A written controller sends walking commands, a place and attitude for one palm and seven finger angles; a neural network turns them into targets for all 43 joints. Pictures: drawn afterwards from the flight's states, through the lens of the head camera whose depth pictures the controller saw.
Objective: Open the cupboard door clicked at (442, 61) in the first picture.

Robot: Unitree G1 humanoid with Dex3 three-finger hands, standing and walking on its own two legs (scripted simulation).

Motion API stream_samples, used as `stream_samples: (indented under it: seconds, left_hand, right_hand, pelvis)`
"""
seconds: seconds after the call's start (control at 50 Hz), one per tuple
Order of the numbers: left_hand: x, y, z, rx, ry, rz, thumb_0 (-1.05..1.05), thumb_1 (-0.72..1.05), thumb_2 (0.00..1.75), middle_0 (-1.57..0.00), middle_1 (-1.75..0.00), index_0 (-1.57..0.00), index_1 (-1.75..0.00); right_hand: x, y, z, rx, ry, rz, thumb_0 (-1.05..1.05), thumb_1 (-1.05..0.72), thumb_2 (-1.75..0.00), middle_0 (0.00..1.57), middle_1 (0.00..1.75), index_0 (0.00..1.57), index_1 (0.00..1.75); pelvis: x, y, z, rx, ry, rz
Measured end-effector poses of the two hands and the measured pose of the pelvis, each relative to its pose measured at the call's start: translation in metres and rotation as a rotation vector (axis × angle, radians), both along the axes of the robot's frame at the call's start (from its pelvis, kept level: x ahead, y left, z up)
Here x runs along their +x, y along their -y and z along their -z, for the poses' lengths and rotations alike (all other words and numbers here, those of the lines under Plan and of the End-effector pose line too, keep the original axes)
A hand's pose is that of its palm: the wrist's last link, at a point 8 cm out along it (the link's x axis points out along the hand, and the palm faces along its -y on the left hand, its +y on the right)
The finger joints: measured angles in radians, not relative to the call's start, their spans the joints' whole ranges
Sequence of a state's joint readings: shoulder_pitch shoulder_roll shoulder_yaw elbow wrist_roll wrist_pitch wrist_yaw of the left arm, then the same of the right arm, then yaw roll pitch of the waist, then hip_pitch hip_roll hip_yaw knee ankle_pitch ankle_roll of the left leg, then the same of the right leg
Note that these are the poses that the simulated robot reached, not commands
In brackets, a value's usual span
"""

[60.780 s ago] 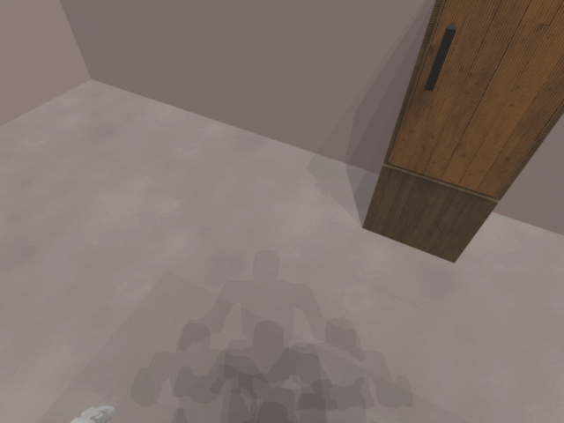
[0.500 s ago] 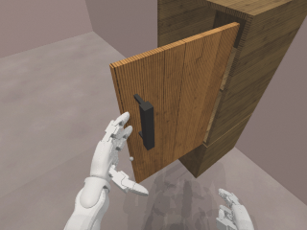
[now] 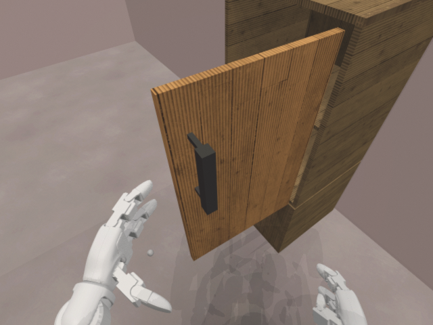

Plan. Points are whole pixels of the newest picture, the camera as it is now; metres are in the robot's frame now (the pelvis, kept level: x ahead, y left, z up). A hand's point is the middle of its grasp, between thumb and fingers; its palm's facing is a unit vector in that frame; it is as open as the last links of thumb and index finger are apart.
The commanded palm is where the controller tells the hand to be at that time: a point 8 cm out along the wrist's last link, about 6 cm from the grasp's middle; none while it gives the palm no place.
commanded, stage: draw the hand back to the body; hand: left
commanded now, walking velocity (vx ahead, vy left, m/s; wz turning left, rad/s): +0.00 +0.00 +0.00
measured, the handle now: (201, 175) +0.36 +0.06 +0.10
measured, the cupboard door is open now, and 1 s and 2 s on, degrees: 86 86 86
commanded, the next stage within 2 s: step back with the hand held close in 1.66 s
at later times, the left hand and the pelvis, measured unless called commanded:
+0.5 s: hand (107, 250) +0.20 +0.17 +0.13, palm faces -0.06 -1.00 -0.06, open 16.3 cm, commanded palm +0.17 +0.23 +0.13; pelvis -0.01 +0.02 +0.00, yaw +0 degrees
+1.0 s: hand (42, 236) +0.20 +0.24 +0.16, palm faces +0.32 -0.88 -0.34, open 12.5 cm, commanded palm +0.15 +0.29 +0.18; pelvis +0.00 +0.03 +0.03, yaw -1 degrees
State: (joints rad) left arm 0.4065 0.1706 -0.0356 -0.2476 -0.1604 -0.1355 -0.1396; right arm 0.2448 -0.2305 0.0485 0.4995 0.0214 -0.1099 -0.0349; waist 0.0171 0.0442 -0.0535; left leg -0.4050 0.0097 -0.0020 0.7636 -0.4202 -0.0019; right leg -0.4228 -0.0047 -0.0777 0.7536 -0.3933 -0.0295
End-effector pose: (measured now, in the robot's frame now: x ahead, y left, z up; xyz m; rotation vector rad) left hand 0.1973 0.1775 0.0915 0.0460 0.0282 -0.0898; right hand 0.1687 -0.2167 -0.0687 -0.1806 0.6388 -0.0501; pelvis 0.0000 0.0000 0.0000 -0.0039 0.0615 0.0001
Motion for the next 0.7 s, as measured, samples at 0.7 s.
stream_samples:
  seconds: [0.7]
  left_hand:
    - [-0.033, -0.074, -0.059, 0.181, 0.118, -0.191, -0.01, -0.37, 0.36, -0.16, -0.31, -0.16, -0.3]
  right_hand:
    - [0.005, -0.031, -0.03, -0.03, 0.117, -0.023, 0.01, -0.9, -0.9, 0.2, 0.3, 0.2, 0.3]
  pelvis:
    - [-0.008, -0.022, -0.013, -0.019, 0.085, 0.003]
